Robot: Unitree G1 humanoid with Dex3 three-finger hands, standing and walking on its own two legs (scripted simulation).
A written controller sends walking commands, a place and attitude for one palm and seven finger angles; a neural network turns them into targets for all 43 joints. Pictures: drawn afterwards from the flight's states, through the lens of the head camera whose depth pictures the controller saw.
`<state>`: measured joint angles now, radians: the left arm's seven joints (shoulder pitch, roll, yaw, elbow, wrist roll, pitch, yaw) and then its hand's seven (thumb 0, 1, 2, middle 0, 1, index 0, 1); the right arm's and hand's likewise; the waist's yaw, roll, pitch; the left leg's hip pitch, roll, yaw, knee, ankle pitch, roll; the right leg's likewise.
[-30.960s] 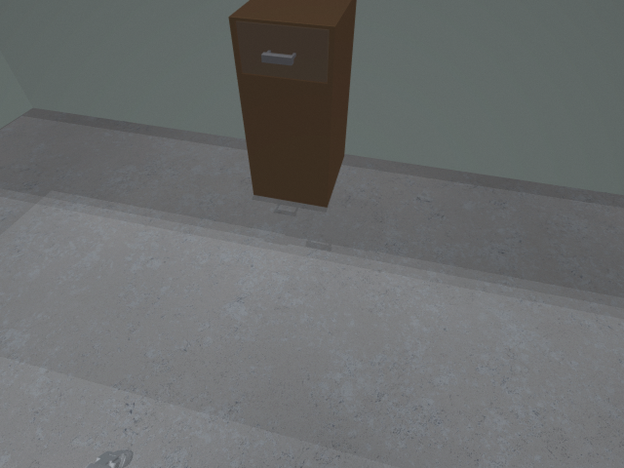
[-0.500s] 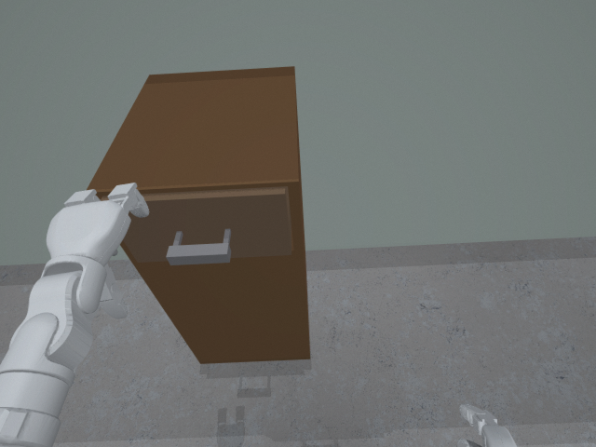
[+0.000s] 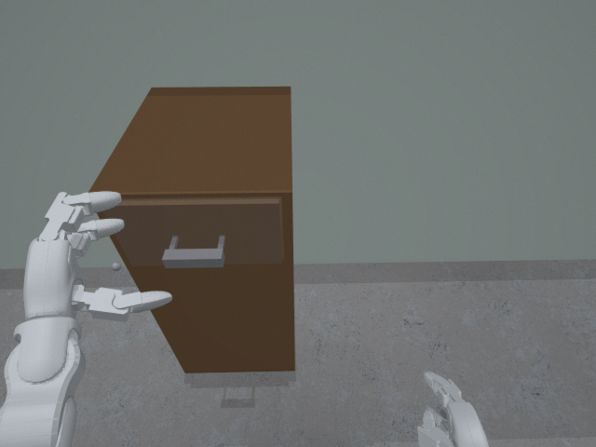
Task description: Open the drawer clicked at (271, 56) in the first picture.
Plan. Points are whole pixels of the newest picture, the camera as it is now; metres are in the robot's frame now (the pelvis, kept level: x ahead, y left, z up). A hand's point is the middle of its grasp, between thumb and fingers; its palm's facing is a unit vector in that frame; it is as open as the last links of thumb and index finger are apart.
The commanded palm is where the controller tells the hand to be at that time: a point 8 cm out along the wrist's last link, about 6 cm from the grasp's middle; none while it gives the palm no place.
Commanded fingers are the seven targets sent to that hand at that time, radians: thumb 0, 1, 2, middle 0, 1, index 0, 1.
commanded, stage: draw the hand back to the body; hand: left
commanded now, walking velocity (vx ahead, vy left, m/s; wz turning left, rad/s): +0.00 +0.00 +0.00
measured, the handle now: (196, 249) +0.47 +0.25 -0.06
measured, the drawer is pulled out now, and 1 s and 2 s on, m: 0.02 0.02 0.02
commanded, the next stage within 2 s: step back with the hand held close in 0.70 s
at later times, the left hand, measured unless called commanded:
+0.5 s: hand (92, 347) +0.17 +0.22 +0.15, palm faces +0.38 -0.85 -0.37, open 8.7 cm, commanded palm +0.12 +0.26 +0.17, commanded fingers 0.00 0.90 0.90 -0.20 -0.30 -0.20 -0.30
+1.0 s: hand (90, 335) +0.18 +0.22 +0.16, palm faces +0.36 -0.82 -0.44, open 7.4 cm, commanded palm +0.11 +0.27 +0.17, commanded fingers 0.00 0.90 0.90 -0.20 -0.30 -0.20 -0.30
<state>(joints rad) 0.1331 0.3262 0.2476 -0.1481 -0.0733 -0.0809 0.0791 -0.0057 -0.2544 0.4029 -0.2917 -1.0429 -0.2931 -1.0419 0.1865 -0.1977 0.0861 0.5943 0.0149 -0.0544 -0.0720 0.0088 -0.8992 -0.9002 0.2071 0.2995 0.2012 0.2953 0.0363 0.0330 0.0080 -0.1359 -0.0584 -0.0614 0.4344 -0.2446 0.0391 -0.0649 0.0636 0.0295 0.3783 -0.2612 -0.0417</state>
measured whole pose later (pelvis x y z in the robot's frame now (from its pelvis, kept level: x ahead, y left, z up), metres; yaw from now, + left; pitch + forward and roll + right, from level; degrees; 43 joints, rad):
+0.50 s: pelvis +0.00 -0.02 +0.00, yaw +1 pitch -4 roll -1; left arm 0.56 0.33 0.28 -0.45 -0.10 -0.11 0.07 0.01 0.59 0.77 -0.23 -0.49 -0.23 -0.49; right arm 0.18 -0.22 0.02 0.63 0.00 -0.11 -0.08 0.01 -0.90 -0.90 0.20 0.30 0.20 0.29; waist 0.06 0.07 -0.01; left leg -0.12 -0.03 -0.08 0.42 -0.24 0.01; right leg -0.04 0.09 0.01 0.34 -0.24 -0.07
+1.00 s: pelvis -0.01 -0.02 +0.00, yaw +2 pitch +0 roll -1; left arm 0.57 0.34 0.33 -0.49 -0.07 -0.18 0.09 0.01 0.89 0.90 -0.21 -0.30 -0.21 -0.30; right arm 0.17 -0.24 0.00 0.60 0.01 -0.05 -0.05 0.01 -0.90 -0.90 0.21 0.30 0.20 0.30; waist 0.01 0.06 0.01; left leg -0.23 -0.04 -0.10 0.45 -0.22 0.02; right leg -0.13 0.09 -0.01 0.35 -0.22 -0.06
